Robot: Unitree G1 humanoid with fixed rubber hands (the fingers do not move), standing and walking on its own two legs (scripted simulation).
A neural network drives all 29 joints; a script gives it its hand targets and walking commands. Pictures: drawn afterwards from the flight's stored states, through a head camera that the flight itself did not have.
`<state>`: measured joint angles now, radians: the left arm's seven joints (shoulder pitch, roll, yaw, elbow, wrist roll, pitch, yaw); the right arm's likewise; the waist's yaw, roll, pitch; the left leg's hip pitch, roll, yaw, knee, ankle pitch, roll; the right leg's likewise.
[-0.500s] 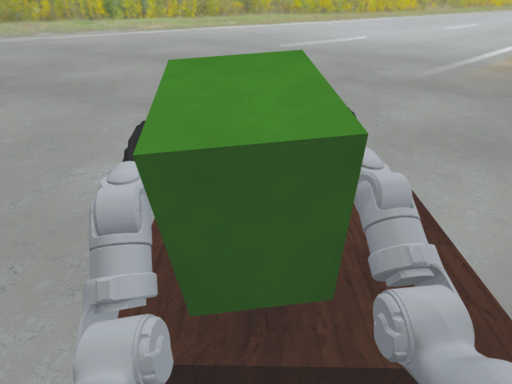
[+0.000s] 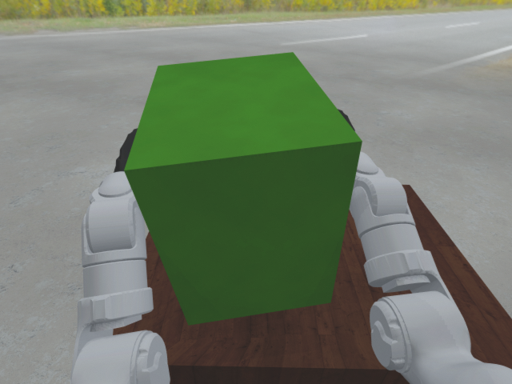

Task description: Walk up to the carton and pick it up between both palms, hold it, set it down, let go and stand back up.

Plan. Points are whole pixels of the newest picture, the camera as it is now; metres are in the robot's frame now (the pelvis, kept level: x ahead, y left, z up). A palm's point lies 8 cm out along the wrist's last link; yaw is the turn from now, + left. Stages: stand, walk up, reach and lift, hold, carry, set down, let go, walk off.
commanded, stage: hold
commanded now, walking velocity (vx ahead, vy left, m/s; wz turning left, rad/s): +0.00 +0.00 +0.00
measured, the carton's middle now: (243, 182) +0.37 +0.02 +0.22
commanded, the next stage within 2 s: none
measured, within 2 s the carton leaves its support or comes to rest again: neither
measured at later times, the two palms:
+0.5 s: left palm (135, 171) +0.36 +0.18 +0.24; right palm (343, 152) +0.38 -0.13 +0.26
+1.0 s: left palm (137, 171) +0.35 +0.18 +0.25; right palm (349, 155) +0.37 -0.14 +0.27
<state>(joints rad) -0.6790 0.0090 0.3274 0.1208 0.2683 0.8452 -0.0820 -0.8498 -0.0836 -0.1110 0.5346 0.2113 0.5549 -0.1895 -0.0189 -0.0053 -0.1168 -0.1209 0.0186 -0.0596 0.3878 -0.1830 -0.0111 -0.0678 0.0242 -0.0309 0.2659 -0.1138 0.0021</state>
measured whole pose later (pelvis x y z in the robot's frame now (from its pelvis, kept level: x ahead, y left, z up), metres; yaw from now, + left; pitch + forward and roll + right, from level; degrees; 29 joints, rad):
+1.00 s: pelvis +0.00 +0.00 +0.00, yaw +0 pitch -5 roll -2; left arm -0.75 0.01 0.34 0.22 0.27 0.81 -0.09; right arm -0.87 -0.10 -0.13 0.57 0.21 0.55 -0.19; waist -0.02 -0.01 -0.12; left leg -0.12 0.02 -0.06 0.39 -0.18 -0.01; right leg -0.07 0.02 -0.03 0.27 -0.12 0.00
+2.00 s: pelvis +0.01 +0.00 +0.00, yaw +0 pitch -4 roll -2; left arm -0.73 0.01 0.34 0.18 0.27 0.82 -0.08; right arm -0.88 -0.10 -0.12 0.57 0.21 0.54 -0.19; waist -0.02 -0.01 -0.11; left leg -0.12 0.02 -0.06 0.39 -0.19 -0.01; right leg -0.07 0.02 -0.03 0.27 -0.13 0.00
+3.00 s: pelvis +0.00 +0.00 +0.00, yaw +0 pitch -5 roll -2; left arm -0.70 0.01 0.33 0.12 0.27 0.84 -0.09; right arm -0.86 -0.09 -0.12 0.53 0.21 0.55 -0.19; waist -0.02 -0.01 -0.11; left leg -0.12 0.02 -0.06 0.39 -0.19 -0.01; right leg -0.07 0.02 -0.03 0.27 -0.12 0.00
